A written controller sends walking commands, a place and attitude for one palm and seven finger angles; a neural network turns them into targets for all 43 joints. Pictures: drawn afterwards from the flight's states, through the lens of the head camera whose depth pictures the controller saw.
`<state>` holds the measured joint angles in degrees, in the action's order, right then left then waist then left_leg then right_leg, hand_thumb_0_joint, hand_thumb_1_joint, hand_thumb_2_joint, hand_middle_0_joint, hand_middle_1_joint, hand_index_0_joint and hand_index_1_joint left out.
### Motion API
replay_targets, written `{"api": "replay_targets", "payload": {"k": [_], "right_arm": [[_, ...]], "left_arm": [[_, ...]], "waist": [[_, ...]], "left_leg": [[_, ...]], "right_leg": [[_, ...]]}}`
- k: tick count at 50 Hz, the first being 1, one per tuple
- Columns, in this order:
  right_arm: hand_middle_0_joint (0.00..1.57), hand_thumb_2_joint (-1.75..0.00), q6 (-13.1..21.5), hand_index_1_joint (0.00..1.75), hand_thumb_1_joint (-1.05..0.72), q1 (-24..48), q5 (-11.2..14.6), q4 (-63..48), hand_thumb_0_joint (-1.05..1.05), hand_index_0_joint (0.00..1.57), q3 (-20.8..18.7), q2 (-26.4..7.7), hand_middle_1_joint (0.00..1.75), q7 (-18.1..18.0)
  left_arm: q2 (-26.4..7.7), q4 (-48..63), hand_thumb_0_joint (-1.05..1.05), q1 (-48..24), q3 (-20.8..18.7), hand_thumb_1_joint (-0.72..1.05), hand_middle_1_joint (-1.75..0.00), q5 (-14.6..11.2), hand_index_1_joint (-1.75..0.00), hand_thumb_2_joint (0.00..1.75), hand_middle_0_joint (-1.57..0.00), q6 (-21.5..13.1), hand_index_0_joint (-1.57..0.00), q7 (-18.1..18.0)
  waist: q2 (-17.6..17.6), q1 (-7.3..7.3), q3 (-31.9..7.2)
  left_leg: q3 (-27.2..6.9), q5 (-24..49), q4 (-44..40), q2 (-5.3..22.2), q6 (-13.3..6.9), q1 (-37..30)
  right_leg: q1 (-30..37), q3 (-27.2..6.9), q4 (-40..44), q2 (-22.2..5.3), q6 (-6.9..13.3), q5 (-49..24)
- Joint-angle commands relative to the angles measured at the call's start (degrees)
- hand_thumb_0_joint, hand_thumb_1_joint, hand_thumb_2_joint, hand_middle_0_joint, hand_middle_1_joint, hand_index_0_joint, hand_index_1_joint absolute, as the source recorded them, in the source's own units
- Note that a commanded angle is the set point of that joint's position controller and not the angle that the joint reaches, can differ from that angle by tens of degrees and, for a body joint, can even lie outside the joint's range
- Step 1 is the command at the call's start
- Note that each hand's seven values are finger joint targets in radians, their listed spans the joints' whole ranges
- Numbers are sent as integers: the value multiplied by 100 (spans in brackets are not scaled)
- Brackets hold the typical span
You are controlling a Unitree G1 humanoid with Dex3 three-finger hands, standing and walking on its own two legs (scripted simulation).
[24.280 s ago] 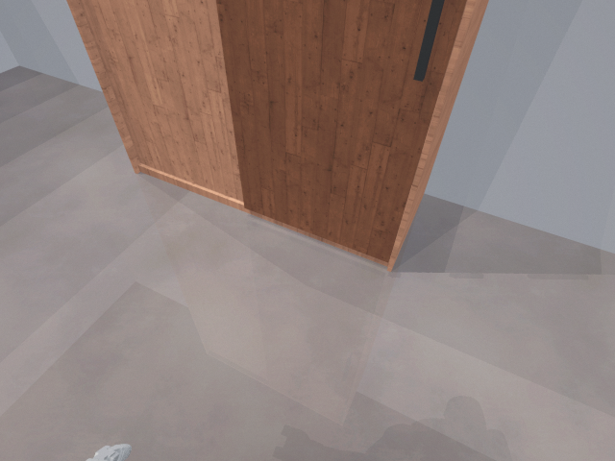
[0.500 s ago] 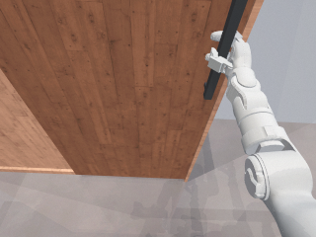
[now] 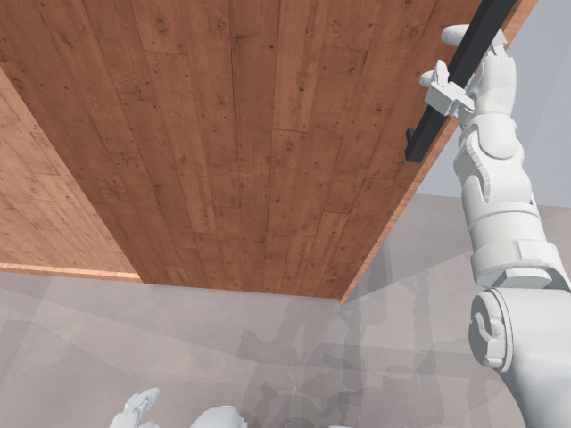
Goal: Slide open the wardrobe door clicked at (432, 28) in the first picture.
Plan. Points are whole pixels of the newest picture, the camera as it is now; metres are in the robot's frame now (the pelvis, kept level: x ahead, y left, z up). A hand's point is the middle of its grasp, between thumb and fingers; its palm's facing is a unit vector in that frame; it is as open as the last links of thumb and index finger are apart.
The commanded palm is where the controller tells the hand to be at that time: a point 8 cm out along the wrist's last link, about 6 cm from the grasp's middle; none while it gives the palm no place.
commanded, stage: step sideways, sliding the door along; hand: right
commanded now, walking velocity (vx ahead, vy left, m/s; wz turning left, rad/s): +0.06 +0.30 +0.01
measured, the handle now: (452, 68) +0.53 -0.17 +0.22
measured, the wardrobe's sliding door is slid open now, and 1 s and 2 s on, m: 0.00 0.12 0.40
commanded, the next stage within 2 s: none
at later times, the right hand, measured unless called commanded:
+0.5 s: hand (415, 85) +0.50 -0.12 +0.21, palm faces +0.37 +0.92 -0.09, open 6.6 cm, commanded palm +0.47 -0.08 +0.21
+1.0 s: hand (335, 80) +0.49 -0.02 +0.21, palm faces +0.42 +0.91 -0.03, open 7.4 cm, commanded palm +0.46 +0.04 +0.20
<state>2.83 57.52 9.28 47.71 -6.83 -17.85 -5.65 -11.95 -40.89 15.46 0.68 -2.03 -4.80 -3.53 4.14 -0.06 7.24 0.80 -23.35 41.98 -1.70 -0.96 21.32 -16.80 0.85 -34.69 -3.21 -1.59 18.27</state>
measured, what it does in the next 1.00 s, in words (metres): steps to the left: left foot, then right foot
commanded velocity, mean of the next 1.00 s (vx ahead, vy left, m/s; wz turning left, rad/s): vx -0.12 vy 0.10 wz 0.20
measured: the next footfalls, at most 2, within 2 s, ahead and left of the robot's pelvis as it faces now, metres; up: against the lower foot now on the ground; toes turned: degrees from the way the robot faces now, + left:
left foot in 0.52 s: +0.23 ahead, +0.27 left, +0.00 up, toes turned -3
right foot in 0.74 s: +0.10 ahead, +0.07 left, +0.00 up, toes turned -21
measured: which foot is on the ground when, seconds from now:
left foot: down 0.00-0.20, up 0.22-0.50, down 0.52-0.74, up 0.76-1.00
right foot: down 0.00-0.54, up 0.56-0.72, down 0.74-1.00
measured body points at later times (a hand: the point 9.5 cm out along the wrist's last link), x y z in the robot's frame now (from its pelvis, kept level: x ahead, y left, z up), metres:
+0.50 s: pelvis +0.08 +0.14 -0.01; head +0.17 +0.13 +0.42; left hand +0.30 +0.30 -0.13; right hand +0.47 -0.16 +0.21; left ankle +0.18 +0.27 -0.72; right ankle -0.01 -0.09 -0.72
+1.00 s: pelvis +0.17 +0.20 +0.00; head +0.28 +0.19 +0.43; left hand +0.42 +0.31 -0.11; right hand +0.46 -0.06 +0.21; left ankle +0.22 +0.33 -0.70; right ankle +0.07 +0.09 -0.72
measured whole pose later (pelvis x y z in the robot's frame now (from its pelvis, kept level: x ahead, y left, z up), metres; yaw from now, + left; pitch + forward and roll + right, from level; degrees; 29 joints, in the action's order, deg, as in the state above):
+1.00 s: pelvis +0.17 +0.20 +0.00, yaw -10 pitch -1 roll +1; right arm 0.7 22.3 3.1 -14.5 -1.1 -5.4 -10.3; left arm -9.4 -30.9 7.2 0.5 -2.1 -11.4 2.0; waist 4.9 -11.4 14.8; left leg 3.1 -18.7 48.9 2.7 1.6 24.3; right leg -8.3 10.4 -38.2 -9.1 -2.3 24.7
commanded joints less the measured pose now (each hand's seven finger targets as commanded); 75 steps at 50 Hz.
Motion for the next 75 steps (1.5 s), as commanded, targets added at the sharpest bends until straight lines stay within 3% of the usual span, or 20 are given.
{"api": "replay_targets", "payload": {"k": [1,4,7,9,10,15,23,25,28,35,37,38,51,54,56,57,64,67,69,75], "right_arm": [[45,-90,693,140,-90,3532,-258,-2478,0,45,897,421,140,435],[45,-90,603,140,-90,3001,-363,-2235,0,45,1143,724,140,376],[45,-90,695,140,-90,3523,-309,-3244,0,45,1390,1011,140,363],[45,-90,817,140,-90,3469,-253,-3545,0,45,1587,1185,140,325],[45,-90,902,140,-90,3510,-186,-3856,0,45,1721,1291,140,392],[45,-90,948,140,-90,3484,-341,-4315,0,45,1517,1132,140,512],[45,-90,837,140,-90,2448,-366,-4925,0,45,1445,886,140,581],[45,-90,795,140,-90,2047,-415,-5158,0,45,1206,565,140,527],[45,-90,569,140,-90,1302,-493,-5646,0,45,716,-162,140,398],[45,-90,934,140,-90,755,-441,-7365,0,45,1693,1031,140,216],[45,-90,1040,140,-90,772,-345,-7678,0,45,2135,1467,140,273],[45,-90,1109,140,-90,676,-454,-7501,0,45,2211,1589,140,334],[45,-90,928,140,-90,-1191,-670,-8973,0,45,2797,1755,140,401],[45,-90,985,140,-90,-1888,-725,-9064,0,45,2600,1605,140,387],[45,-90,985,140,-90,-2537,-814,-9038,0,45,2347,1315,140,258],[45,-90,951,140,-90,-3000,-774,-9312,0,45,2439,1288,140,191],[45,-90,1616,140,-90,-3830,-909,-10590,0,45,2845,1467,140,218],[45,-90,1767,140,-90,-4184,-960,-10055,0,45,2868,1547,140,304],[45,-90,1499,140,-90,-3682,-1093,-9671,0,45,2382,1279,140,202],[45,-90,1340,140,-90,-3231,-1019,-9054,0,45,1769,855,140,227]], "left_arm": [[-876,824,0,-353,-246,90,-30,-150,-30,90,-20,-154,-20,-90],[-610,743,0,-682,-207,90,-30,-196,-30,90,-20,-148,-20,-206],[-548,640,0,-738,-164,90,-30,-126,-30,90,-20,-265,-20,-228],[-786,549,0,-438,-316,90,-30,-48,-30,90,-20,-313,-20,-211],[-852,626,0,-334,-409,90,-30,-21,-30,90,-20,-278,-20,-62],[-941,829,0,-515,-574,90,-30,-77,-30,90,-20,-188,-20,268],[-801,1304,0,-870,-501,90,-30,-122,-30,90,-20,-455,-20,249],[-697,1316,0,-1114,-457,90,-30,-218,-30,90,-20,-531,-20,236],[-426,1273,0,-1274,-409,90,-30,-157,-30,90,-20,-604,-20,-4],[-474,1233,0,-1367,-331,90,-30,-94,-30,90,-20,-710,-20,-19],[-791,1406,0,-1389,-544,90,-30,-115,-30,90,-20,-708,-20,125],[-732,1417,0,-1187,-551,90,-30,-156,-30,90,-20,-754,-20,319],[-442,1881,0,-1062,-143,90,-30,3,-30,90,-20,-1011,-20,550],[-328,1941,0,-1258,-46,90,-30,-30,-30,90,-20,-931,-20,530],[-365,1993,0,-1488,-160,90,-30,-48,-30,90,-20,-784,-20,416],[-217,2116,0,-1476,-136,90,-30,-29,-30,90,-20,-777,-20,390],[-107,1902,0,-1461,-152,90,-30,157,-30,90,-20,-549,-20,593],[-588,2036,0,-1380,-369,90,-30,139,-30,90,-20,-506,-20,691],[-744,2049,0,-1515,-453,90,-30,133,-30,90,-20,-427,-20,708],[-344,1833,0,-1522,-309,90,-30,213,-30,90,-20,-638,-20,592]], "waist": [[-359,400,-3048],[-1455,246,-2504],[-908,346,-2440],[460,610,-2893],[1372,503,-3255],[402,426,-2894],[1806,298,-2451],[1060,71,-2608],[-1905,-103,-2858],[-1672,222,-3291],[460,121,-3567],[558,43,-3799],[877,187,-2489],[-114,63,-2242],[-2352,-210,-2370],[-2573,-304,-2023],[-1500,101,-2926],[582,-92,-3395],[695,-13,-2278],[1495,100,-1883]], "left_leg": [[-171,2523,-1550,541,-128,-1852],[-1347,4171,-1713,1736,-828,-2179],[-871,5366,-904,1643,-792,-2229],[128,3495,956,647,76,-79],[-157,-402,2044,171,186,1601],[-438,-240,1698,426,29,1884],[668,1147,-438,3,181,-67],[577,3047,-1326,230,142,-1702],[-1404,7972,-1128,2211,-440,-2590],[-423,6748,53,1548,-221,-2232],[-35,828,1155,737,243,567],[-395,-683,1833,580,108,1090],[783,1643,-476,120,379,446],[434,3666,-839,515,332,-727],[-1796,9638,-889,1849,-713,-2417],[-2212,10525,-853,2187,-720,-2505],[-851,7262,-213,1202,-452,-1896],[-439,-1337,2552,384,165,1282],[-373,-1212,2542,206,192,1745],[546,318,671,134,294,690]], "right_leg": [[894,-100,-583,-736,529,-2677],[-651,-56,-1787,166,164,990],[-215,-166,-644,-202,210,533],[2476,-1189,1158,-1466,702,-4309],[4033,-2452,403,-2560,1214,-7458],[3985,-1176,51,-2266,1173,-5775],[2958,496,-332,-1336,352,-5527],[1788,604,-1361,-941,368,-4107],[-393,-80,-3238,311,-30,2112],[1047,232,311,-152,128,-1222],[3490,-1241,240,-2092,1015,-6826],[4032,-899,-138,-2317,1290,-7591],[3416,1005,-1105,-1478,519,-6949],[2020,871,-1871,-1462,441,-5310],[-352,578,-3166,-1,-24,1147],[-974,46,-3225,145,8,2548],[1293,455,401,-172,-76,-1365],[3820,-1132,466,-2888,1265,-8226],[3271,-152,824,-2689,1102,-7443],[2615,942,649,-1978,458,-5827]]}}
